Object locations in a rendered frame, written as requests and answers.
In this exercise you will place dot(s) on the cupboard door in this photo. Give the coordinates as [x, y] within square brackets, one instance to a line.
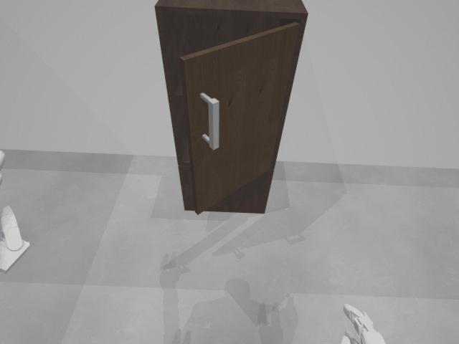
[249, 77]

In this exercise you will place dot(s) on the handle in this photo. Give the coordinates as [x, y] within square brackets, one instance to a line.
[213, 105]

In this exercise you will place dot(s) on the robot right hand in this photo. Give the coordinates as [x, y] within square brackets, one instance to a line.
[364, 327]

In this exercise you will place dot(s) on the robot left hand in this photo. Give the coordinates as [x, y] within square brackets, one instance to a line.
[13, 247]

